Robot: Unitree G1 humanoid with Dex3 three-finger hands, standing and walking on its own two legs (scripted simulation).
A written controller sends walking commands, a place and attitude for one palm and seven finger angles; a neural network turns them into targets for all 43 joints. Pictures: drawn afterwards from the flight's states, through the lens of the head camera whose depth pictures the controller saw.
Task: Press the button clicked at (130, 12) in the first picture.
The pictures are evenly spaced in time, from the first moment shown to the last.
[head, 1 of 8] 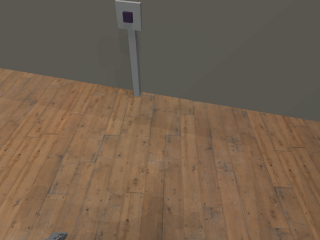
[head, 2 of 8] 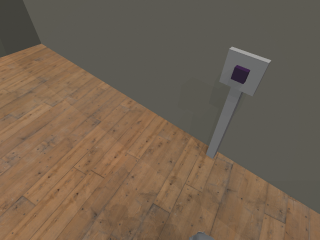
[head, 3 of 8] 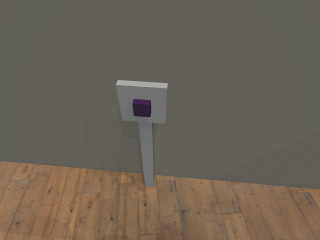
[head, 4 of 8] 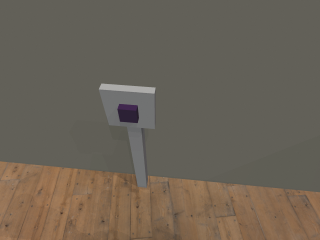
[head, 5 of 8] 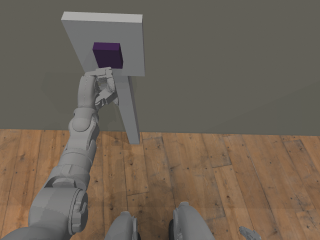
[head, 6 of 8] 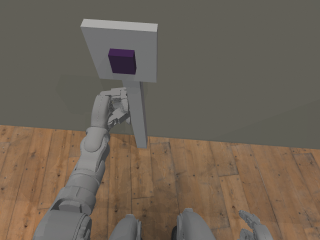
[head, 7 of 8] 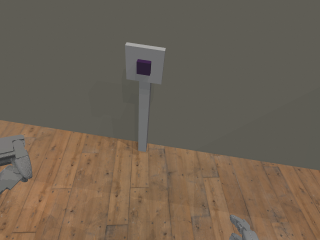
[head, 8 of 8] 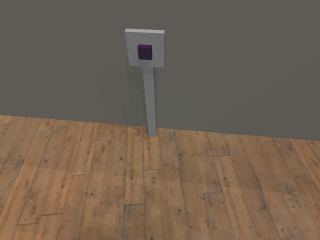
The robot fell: no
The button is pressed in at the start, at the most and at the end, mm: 0 9 0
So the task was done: yes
